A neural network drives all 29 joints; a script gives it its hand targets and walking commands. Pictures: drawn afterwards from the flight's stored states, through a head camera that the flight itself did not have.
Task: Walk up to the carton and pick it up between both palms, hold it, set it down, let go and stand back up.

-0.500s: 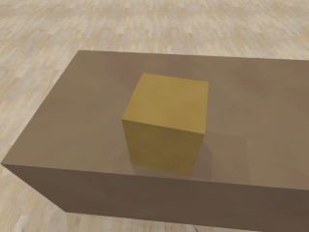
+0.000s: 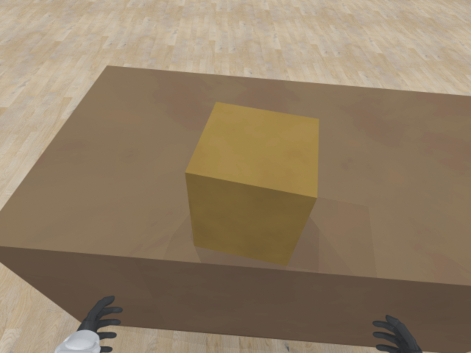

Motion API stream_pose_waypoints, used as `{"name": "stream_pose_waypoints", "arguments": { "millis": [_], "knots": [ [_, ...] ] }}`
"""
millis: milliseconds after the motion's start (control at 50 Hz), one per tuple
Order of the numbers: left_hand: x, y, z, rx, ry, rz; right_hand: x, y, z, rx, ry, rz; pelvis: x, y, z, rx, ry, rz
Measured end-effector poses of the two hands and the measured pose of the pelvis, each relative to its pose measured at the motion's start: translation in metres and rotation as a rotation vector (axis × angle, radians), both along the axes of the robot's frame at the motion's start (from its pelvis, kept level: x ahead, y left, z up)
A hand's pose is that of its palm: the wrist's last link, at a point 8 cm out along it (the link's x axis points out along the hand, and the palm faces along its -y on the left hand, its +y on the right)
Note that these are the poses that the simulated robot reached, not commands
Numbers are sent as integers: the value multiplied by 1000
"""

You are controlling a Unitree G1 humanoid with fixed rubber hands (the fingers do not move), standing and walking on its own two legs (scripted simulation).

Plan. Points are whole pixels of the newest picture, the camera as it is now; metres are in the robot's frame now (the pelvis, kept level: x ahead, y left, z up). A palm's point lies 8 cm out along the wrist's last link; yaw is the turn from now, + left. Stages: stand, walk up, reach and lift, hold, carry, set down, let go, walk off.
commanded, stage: reach and lift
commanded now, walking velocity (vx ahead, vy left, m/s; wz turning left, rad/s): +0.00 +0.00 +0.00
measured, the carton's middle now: (252, 186) +0.45 -0.02 +0.00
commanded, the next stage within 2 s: none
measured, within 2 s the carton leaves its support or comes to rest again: neither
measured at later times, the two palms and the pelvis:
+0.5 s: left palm (86, 336) +0.17 +0.25 -0.05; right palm out of the picture +0.14 -0.23 -0.06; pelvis +0.01 +0.02 +0.01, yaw -1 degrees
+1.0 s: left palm (91, 321) +0.19 +0.24 -0.03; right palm (364, 341) +0.17 -0.19 -0.04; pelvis +0.02 +0.02 +0.02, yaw +0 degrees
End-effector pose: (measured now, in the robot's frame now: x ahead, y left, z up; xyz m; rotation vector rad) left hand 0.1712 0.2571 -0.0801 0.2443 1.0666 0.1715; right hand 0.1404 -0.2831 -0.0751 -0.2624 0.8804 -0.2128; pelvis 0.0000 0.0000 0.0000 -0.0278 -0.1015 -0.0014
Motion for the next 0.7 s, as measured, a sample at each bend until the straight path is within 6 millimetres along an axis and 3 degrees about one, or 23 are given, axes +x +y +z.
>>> {"name": "stream_pose_waypoints", "arguments": {
  "millis": [100,180,380,700],
  "knots": [
    [-19,14,0,7,16,27,-11,11,2,9,5,12,1,5,4,1,13,-9],
    [-23,17,7,4,-19,21,-15,23,1,27,-16,13,1,11,6,0,30,-14],
    [-7,3,23,-29,-145,-26,-12,50,5,74,-117,13,2,21,10,0,30,-27],
    [0,-21,31,-102,-312,-46,9,56,29,79,-264,5,11,14,15,10,8,-18]
  ]
}}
